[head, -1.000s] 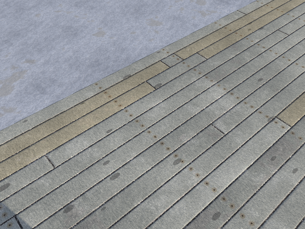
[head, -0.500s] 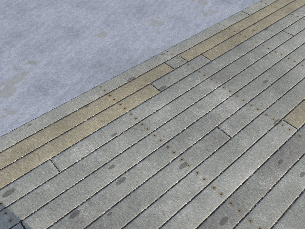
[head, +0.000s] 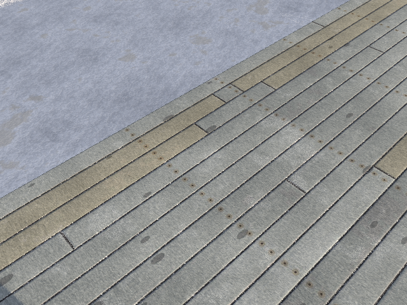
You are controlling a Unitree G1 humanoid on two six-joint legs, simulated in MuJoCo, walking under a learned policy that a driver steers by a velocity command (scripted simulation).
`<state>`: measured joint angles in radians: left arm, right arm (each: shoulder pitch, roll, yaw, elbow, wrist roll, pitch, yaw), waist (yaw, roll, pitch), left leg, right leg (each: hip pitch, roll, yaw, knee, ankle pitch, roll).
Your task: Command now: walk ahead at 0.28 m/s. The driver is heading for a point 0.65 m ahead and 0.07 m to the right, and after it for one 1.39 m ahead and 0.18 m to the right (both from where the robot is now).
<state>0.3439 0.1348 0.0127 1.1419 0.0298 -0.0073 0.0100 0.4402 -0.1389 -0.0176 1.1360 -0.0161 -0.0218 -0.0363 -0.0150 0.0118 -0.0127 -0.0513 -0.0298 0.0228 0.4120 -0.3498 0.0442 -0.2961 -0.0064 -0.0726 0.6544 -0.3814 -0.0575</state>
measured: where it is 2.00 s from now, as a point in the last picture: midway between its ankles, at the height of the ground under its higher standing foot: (218, 284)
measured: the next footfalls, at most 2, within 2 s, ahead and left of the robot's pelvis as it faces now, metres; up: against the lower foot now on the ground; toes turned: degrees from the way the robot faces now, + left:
right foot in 0.14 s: +0.13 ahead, -0.12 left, +0.00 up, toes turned -4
left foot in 0.62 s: +0.48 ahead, +0.04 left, +0.00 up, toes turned +5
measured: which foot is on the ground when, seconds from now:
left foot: down 0.00-0.16, up 0.18-0.60, down 0.62-1.00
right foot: up 0.00-0.12, down 0.14-0.64, up 0.66-1.00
